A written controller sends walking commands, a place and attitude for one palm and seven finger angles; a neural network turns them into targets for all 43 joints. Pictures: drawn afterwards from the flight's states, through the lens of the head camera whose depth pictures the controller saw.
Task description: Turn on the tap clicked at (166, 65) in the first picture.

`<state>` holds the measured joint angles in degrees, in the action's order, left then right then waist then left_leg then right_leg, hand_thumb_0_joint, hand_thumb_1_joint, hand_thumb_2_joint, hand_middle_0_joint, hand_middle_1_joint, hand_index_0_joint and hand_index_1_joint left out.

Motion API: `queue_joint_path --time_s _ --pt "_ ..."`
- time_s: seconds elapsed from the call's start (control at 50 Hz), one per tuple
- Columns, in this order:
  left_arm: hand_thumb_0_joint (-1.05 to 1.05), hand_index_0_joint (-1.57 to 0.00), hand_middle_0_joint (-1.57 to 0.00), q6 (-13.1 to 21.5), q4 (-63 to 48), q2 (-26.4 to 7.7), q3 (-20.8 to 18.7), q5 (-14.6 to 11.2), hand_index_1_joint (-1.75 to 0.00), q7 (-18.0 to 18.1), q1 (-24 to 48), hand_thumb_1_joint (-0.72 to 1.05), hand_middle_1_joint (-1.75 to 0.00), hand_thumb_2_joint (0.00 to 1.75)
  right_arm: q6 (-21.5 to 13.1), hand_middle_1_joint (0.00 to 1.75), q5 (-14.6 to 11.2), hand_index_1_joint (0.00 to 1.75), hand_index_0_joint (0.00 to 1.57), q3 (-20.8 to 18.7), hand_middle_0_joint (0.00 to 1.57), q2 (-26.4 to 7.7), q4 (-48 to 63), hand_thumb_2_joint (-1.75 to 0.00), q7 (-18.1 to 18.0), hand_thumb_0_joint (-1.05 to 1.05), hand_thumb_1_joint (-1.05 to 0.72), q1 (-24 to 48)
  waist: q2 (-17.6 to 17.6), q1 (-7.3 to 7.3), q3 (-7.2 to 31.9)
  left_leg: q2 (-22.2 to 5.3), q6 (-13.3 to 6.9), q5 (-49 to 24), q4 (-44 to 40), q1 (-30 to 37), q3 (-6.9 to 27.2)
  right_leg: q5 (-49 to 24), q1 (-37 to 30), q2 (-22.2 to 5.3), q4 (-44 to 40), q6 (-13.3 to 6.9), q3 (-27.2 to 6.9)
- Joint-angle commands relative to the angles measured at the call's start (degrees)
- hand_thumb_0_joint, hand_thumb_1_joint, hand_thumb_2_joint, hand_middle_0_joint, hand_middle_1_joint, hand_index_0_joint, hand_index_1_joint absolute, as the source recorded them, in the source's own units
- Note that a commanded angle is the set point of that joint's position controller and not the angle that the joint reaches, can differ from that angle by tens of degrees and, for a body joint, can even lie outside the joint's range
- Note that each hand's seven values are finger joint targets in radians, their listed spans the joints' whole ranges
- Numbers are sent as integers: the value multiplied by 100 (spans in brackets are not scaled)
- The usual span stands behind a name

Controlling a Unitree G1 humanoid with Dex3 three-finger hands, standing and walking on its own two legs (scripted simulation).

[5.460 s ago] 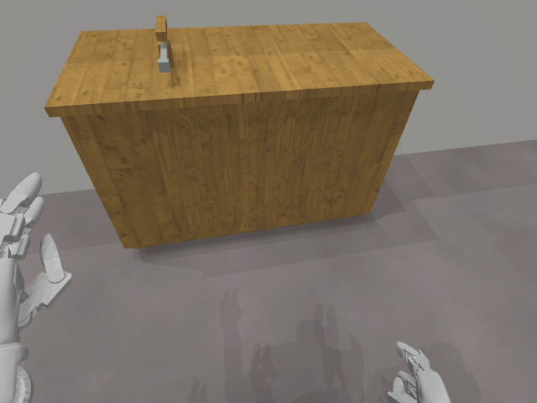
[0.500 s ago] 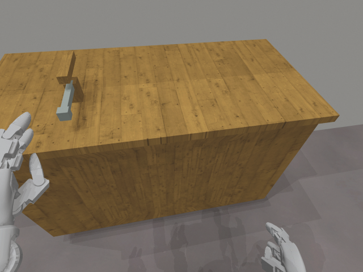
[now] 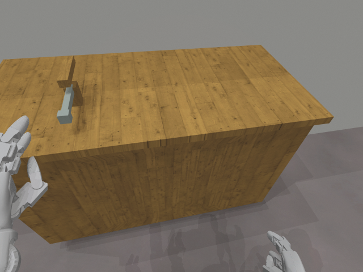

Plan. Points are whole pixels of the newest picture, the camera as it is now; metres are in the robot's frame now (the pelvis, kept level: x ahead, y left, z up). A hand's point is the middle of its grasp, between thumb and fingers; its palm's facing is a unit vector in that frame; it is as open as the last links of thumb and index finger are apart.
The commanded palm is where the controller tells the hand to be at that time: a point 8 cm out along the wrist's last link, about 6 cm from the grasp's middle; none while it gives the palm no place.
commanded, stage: shuffle to correct the standing spot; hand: left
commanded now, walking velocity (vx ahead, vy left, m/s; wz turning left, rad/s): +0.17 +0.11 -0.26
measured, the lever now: (64, 116) +0.46 +0.36 +0.07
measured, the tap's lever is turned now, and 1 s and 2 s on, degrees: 0 0 0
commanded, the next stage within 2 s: come to a stop and stand still in 0.76 s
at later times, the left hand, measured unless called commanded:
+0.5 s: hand (66, 140) +0.31 +0.26 +0.15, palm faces +0.33 -0.86 -0.39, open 7.4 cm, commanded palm +0.26 +0.29 +0.17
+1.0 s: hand (62, 109) +0.38 +0.29 +0.17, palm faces +0.32 -0.87 -0.37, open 7.4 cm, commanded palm +0.33 +0.34 +0.17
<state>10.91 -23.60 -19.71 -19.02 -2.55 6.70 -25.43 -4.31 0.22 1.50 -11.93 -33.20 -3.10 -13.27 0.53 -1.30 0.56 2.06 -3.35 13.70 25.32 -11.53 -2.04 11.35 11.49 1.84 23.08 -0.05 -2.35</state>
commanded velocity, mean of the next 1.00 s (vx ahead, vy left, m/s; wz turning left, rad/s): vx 0.09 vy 0.10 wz -0.10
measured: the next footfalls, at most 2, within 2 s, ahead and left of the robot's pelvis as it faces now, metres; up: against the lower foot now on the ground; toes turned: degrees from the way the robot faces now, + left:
right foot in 0.70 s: +0.15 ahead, +0.00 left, +0.00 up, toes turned -8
left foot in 0.96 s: +0.27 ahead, +0.21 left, +0.00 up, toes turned -4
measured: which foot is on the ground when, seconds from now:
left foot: down 0.00-0.70, up 0.72-0.94, down 0.96-1.00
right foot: down 0.00-0.40, up 0.42-0.68, down 0.70-1.00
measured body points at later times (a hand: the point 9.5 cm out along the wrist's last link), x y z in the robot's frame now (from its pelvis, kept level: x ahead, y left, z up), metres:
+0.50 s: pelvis +0.07 +0.03 -0.02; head +0.08 +0.04 +0.43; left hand +0.28 +0.30 +0.17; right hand +0.20 -0.23 -0.10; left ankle +0.05 +0.10 -0.74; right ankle +0.01 -0.09 -0.68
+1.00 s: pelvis +0.14 +0.08 -0.03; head +0.16 +0.10 +0.42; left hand +0.36 +0.34 +0.18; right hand +0.26 -0.20 -0.10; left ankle +0.23 +0.21 -0.74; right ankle +0.14 -0.07 -0.74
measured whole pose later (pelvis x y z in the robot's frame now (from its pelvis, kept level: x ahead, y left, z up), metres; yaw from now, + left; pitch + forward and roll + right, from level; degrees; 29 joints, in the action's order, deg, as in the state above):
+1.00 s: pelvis +0.14 +0.08 -0.03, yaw -8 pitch -3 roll +0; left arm 13.5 -31.6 -21.8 -22.6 -2.1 8.3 -24.5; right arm -5.3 -0.9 -1.9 -13.8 -35.1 -4.3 -12.2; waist 2.1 -0.6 -5.3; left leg -4.1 1.7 13.9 39.0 -21.4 -1.8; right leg 22.2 18.1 -6.2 42.6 2.4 3.5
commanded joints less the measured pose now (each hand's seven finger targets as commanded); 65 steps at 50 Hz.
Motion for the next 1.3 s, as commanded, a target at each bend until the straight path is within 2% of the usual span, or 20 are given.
queue_joint_path --time_s 0.0,0.14,0.26,0.34,0.38,0.42,0.46,0.52,0.62,0.64,0.66,0.68,0.7,0.8,0.88,0.94,0.98,1.1,1.16,1.28 --pt "0 -20 -20 397 -1151 -919 -469 60 -30 88 840 90 -30 90 -302 30 19 30 20 -335 20 -751 889 -90 -61 0 -90 663 -505 76 44 -760 5 1862 -869 -486 840 1048 275 -185 81 -234 -361" --pt "0 -20 -20 483 -1219 -993 -601 62 -30 120 859 90 -30 90 -325 30 2 30 20 -341 20 -735 895 -90 -65 0 -90 618 -307 78 236 -785 -40 419 -25 -470 604 -185 87 -370 723 -392 -473" --pt "0 -20 -20 631 -1350 -1180 -813 22 -30 131 618 90 -30 90 -231 30 -82 30 20 -399 20 -680 917 -90 144 0 -90 598 660 16 369 -303 284 1115 2298 -2030 182 -2000 -1195 -1824 195 -1359 -2745" --pt "0 -20 -20 672 -1670 -1220 -941 -15 -30 124 418 90 -30 90 -153 30 -74 30 20 -360 20 -632 827 -90 137 0 -90 500 -164 198 583 -393 109 -166 267 79 205 -1552 144 -958 1385 -670 -1208" --pt "0 -20 -20 716 -1844 -1228 -962 -63 -30 115 410 90 -30 90 -220 30 -103 30 20 -435 20 -717 898 -90 70 0 -90 469 -1432 232 825 -1685 -572 -1504 -364 1672 1841 1226 1996 -6 3150 -7 102" --pt "0 -20 -20 744 -1885 -1314 -953 -11 -30 149 908 90 -30 90 -413 30 44 30 20 -365 20 -564 832 -90 53 0 -90 573 -1109 295 154 -2200 -1024 -1881 -772 1368 2568 2002 2826 -163 4608 -52 61" --pt "0 -20 -20 650 -1476 -1002 -705 45 -30 123 577 90 -30 90 -468 30 -27 30 20 -463 20 -656 666 -90 73 0 -90 348 -478 261 48 -1964 -1032 -2353 -521 1447 1745 1694 3090 -374 4544 -69 172" --pt "0 -20 -20 563 -1619 -1036 -761 86 -30 121 381 90 -30 90 -539 30 -66 30 20 -427 20 -661 714 -90 91 0 -90 453 -915 127 60 -1521 -699 -2441 -524 882 637 993 2300 -540 3358 -63 612" --pt "0 -20 -20 541 -1693 -1275 -1075 34 -30 171 -35 90 -30 90 -455 30 -21 30 20 -346 20 -701 862 -90 99 0 -90 556 -861 64 697 -1097 -58 -2816 774 -83 -71 -188 -468 -185 713 -139 1343" --pt "0 -20 -20 554 -1631 -1322 -1140 50 -30 185 -85 90 -30 90 -391 30 -45 30 20 -356 20 -694 861 -90 104 0 -90 622 -407 -24 962 -937 2 -2120 1816 -1088 -102 -949 -1754 -554 566 -320 833" --pt "0 -20 -20 576 -1580 -1483 -1294 54 -30 208 -106 90 -30 90 -351 30 -48 30 20 -406 20 -617 910 -90 133 0 -90 571 751 -10 1317 -328 167 -778 3531 -2322 -413 -2010 -2668 -1778 505 -939 -1005" --pt "0 -20 -20 670 -1533 -1554 -1516 -72 -30 195 -89 90 -30 90 -401 30 -18 30 20 -471 20 -706 952 -90 184 0 -90 584 1054 15 1090 -168 292 1444 4705 -2935 179 -2602 -2178 -2822 38 -1510 -2562" --pt "0 -20 -20 699 -1442 -1556 -1615 -103 -30 211 -312 90 -30 90 -316 30 -9 30 20 -468 20 -685 775 -90 236 0 -90 334 684 32 895 -471 364 1633 5163 -3002 720 -1990 -1596 -3012 -74 -1572 -2687" --pt "0 -20 -20 690 -1870 -1231 -1118 14 -30 198 160 90 -30 90 -129 30 -77 30 20 -367 20 -545 664 -90 216 0 -90 542 639 184 235 -946 378 590 3324 -1426 473 -811 929 -2104 -198 -817 -370" --pt "0 -20 -20 537 -1928 -1264 -974 38 -30 282 470 90 -30 90 -316 30 -37 30 20 -364 20 -443 584 -90 -37 0 -90 534 392 138 203 -282 407 -132 1012 146 -549 1081 1270 -1492 125 -423 142" --pt "0 -20 -20 559 -2011 -1200 -964 54 -30 271 763 90 -30 90 -439 30 -115 30 20 -438 20 -672 716 -90 -187 0 -90 484 -1054 99 264 -1286 -15 -109 -320 -40 1127 1307 1059 -448 1850 124 710" --pt "0 -20 -20 549 -1635 -1133 -968 25 -30 213 846 90 -30 90 -515 30 -115 30 20 -413 20 -560 673 -90 -139 0 -90 527 -1464 177 101 -1742 -323 413 -1090 -809 1902 1820 728 -189 2689 132 455" --pt "0 -20 -20 506 -2036 -1081 -822 63 -30 190 433 90 -30 90 -708 30 -22 30 20 -306 20 -548 709 -90 103 0 -90 515 -1178 56 635 -1351 38 -1016 -57 -557 758 -93 -378 -222 370 13 232" --pt "0 -20 -20 315 -1677 -958 -755 -40 -30 156 283 90 -30 90 -633 30 -61 30 20 -313 20 -465 693 -90 92 0 -90 459 82 96 613 -690 451 -575 474 -230 97 -722 100 -596 -34 -192 -408" --pt "0 -20 -20 172 -1432 -971 -709 -84 -30 134 666 90 -30 90 -495 30 -70 30 20 -212 20 -483 726 -90 -83 0 -90 691 -522 65 414 -931 333 156 -544 -183 437 158 180 -175 46 61 117"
